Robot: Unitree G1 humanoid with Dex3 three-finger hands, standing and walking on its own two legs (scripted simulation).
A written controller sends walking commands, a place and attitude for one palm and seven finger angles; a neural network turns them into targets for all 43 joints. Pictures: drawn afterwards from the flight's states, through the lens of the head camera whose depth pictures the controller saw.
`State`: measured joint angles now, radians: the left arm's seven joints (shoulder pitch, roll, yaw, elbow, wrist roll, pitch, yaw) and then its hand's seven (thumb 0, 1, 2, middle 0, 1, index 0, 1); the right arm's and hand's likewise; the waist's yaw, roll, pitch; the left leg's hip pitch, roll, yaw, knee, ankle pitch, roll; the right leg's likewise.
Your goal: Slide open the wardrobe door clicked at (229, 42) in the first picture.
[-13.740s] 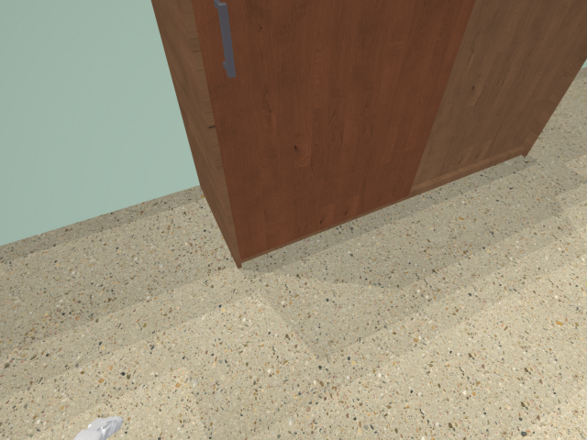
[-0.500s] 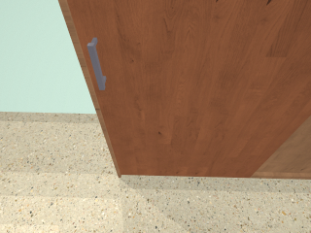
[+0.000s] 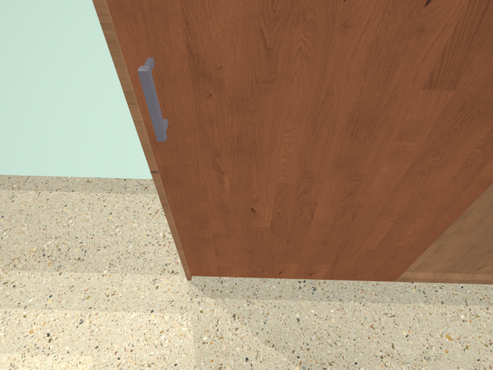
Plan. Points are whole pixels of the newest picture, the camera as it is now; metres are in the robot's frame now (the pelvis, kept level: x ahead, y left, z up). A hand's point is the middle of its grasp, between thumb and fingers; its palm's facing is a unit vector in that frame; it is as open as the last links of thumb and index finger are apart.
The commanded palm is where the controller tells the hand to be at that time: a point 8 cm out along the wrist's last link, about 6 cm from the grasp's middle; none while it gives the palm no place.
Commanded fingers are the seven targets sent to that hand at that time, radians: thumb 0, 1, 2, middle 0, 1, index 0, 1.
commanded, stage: look again from close up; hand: left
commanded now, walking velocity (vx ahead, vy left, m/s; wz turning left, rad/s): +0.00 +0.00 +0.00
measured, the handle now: (156, 101) +0.54 +0.22 +0.14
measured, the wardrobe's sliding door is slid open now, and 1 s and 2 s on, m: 0.00 0.00 0.00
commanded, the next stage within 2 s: shuffle to correct the standing spot in 0.02 s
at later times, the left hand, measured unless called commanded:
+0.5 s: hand out of the picture +0.01 +0.20 -0.19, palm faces +0.08 -0.99 -0.13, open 7.4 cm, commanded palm none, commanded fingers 0.00 0.90 0.90 -0.20 -0.30 -0.20 -0.30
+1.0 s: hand out of the picture +0.14 +0.25 -0.19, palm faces +0.09 -0.98 -0.19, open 7.2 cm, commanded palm none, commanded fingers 0.00 0.90 0.90 -0.20 -0.30 -0.20 -0.30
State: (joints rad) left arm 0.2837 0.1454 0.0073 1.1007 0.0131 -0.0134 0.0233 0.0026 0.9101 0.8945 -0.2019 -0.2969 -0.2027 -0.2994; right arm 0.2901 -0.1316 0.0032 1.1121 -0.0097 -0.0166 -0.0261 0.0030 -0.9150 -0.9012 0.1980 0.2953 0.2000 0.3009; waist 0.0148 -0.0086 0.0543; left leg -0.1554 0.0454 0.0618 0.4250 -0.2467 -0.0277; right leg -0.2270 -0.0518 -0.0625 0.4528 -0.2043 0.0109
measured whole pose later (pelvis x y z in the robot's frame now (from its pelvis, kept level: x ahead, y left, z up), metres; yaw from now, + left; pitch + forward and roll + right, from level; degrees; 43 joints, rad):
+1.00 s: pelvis +0.09 +0.07 -0.02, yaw +2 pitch -2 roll +0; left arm 0.19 0.18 0.06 1.00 0.02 0.02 0.04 -0.01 0.94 0.89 -0.20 -0.30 -0.20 -0.30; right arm 0.21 -0.15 -0.05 1.04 -0.01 0.01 -0.04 0.02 -0.95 -0.90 0.20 0.30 0.20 0.30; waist 0.01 -0.04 0.11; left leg -0.29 0.03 0.08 0.61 -0.28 0.00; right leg -0.29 -0.07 -0.12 0.65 -0.32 0.00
